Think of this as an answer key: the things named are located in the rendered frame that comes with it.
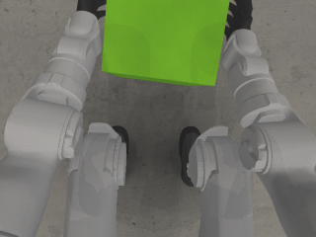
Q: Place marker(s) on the carton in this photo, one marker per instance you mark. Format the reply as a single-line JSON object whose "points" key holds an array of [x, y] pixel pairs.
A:
{"points": [[175, 42]]}

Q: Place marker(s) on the right robot shin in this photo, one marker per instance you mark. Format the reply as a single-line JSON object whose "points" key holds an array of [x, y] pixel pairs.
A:
{"points": [[213, 131]]}

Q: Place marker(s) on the right robot upper arm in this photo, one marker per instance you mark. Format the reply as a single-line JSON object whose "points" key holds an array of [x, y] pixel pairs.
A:
{"points": [[283, 155]]}

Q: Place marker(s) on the left robot forearm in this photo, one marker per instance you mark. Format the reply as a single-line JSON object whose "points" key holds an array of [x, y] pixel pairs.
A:
{"points": [[69, 70]]}

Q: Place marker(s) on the left robot upper arm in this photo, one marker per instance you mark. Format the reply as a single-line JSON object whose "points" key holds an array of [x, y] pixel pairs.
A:
{"points": [[40, 134]]}

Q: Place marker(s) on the right robot forearm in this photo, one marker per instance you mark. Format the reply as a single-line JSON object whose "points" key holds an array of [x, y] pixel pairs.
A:
{"points": [[252, 85]]}

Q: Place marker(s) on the robot left hand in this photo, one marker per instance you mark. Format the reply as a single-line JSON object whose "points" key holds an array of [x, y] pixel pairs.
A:
{"points": [[92, 6]]}

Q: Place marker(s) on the right robot thigh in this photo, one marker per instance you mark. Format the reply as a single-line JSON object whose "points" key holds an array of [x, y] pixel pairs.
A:
{"points": [[225, 190]]}

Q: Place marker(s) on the robot right hand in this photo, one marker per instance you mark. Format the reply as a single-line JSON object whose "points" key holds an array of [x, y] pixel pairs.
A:
{"points": [[242, 17]]}

